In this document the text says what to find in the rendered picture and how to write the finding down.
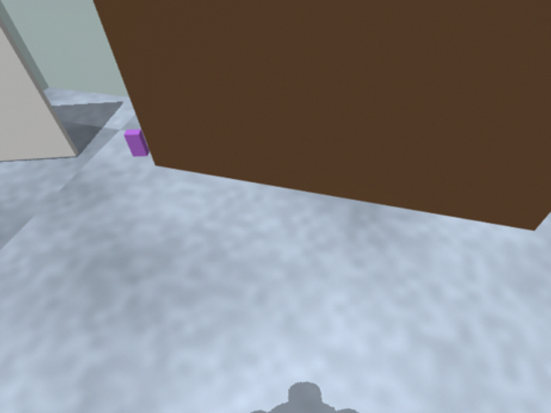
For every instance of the carton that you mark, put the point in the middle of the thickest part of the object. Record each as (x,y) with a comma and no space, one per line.
(136,142)

